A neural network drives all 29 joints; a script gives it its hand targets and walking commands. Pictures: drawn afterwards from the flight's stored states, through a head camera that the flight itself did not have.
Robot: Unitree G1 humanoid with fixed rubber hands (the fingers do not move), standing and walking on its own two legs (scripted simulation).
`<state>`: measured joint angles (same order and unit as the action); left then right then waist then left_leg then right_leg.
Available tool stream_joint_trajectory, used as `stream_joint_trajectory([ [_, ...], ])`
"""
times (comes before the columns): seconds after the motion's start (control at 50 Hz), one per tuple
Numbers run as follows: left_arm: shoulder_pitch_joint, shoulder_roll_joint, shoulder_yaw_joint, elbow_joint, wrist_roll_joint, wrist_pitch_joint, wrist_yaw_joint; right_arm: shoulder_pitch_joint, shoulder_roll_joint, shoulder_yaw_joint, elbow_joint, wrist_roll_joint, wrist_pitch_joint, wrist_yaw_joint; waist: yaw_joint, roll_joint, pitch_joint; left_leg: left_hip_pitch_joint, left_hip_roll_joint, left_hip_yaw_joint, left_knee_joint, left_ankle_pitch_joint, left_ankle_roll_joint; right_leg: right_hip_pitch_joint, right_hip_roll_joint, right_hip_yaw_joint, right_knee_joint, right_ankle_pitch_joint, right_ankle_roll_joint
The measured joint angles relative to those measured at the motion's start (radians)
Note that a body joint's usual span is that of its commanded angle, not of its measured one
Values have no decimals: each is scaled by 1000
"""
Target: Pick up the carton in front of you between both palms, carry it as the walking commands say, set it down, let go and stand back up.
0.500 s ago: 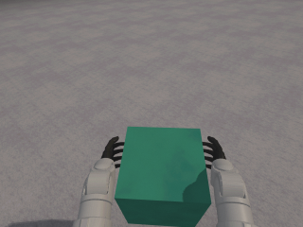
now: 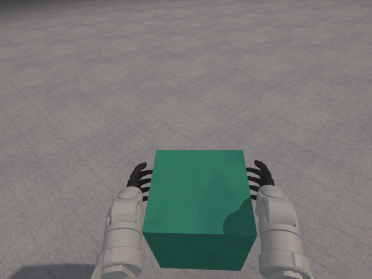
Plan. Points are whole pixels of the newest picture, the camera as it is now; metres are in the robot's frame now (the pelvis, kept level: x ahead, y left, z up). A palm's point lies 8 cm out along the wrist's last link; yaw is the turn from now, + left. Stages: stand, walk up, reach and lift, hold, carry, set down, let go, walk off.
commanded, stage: set down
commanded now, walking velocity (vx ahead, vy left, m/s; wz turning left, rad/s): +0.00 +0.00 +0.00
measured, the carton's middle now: (199, 212) +0.31 +0.00 -0.04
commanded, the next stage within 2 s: none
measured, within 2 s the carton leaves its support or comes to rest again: neither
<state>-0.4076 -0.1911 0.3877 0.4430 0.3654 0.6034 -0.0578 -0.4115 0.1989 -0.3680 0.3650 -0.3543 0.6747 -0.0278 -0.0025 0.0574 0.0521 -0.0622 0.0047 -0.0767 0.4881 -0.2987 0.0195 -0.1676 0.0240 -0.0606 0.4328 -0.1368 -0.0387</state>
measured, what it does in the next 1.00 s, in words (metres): lowers itself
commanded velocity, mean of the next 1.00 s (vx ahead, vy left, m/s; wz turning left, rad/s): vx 0.00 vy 0.00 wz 0.00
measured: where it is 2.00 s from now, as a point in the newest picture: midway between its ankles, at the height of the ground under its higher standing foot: outside the picture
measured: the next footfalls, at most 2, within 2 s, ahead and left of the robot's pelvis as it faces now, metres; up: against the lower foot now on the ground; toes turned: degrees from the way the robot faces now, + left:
none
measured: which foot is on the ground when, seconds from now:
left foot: down 0.00-1.00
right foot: down 0.00-1.00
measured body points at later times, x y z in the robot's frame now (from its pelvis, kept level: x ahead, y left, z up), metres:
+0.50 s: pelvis -0.03 +0.03 -0.08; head +0.19 +0.00 +0.31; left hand +0.39 +0.16 -0.16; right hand +0.35 -0.14 -0.17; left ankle +0.00 +0.14 -0.74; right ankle +0.08 -0.09 -0.74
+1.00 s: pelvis -0.05 +0.05 -0.21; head +0.22 +0.03 +0.15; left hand +0.45 +0.15 -0.30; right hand +0.40 -0.15 -0.30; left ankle +0.00 +0.14 -0.74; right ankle +0.08 -0.09 -0.74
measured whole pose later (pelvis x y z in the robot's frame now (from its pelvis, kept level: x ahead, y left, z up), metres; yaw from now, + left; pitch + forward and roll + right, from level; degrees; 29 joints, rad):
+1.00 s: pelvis -0.05 +0.05 -0.21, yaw -1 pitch +44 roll +1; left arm -0.94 0.00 0.36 0.70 0.20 0.24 0.01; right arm -0.83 0.13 -0.54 0.49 -0.24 0.25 -0.08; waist -0.05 0.03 -0.16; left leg -1.74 -0.08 0.02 1.55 -0.59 0.03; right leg -1.86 -0.01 0.05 1.44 -0.35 0.04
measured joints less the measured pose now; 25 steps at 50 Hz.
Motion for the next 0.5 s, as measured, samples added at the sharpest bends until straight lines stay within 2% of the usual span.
stream_joint_trajectory([
  [0.14, -136, 11, 133, 140, 111, -118, -46, -120, 46, -143, 105, -67, -116, -3, -13, -14, 34, -131, 2, -4, 106, -43, 11, -127, 7, 0, 90, -29, -8],
  [0.24, -176, 32, 143, 180, 122, -245, -49, -133, 51, -152, 129, -70, -256, -8, -13, -25, 58, -325, -9, 7, 203, -61, -11, -327, 0, 13, 188, -45, -6],
  [0.3, -180, 50, 114, 180, 83, -335, -38, -121, 46, -128, 121, -39, -357, -21, -10, -28, 69, -473, -16, 19, 264, -68, -24, -478, -6, 26, 245, -46, 1],
  [0.38, -198, 92, 54, 192, -11, -442, -13, -120, 27, -83, 112, 25, -475, -51, -10, -27, 62, -700, -29, 33, 371, -85, -30, -703, -16, 40, 339, -51, 14],
  [0.5, -238, 148, -54, 189, -170, -500, 38, -144, -20, -26, 86, 116, -542, -81, -23, -10, -20, -1013, -57, 42, 554, -131, -13, -1009, -40, 50, 506, -88, 35],
])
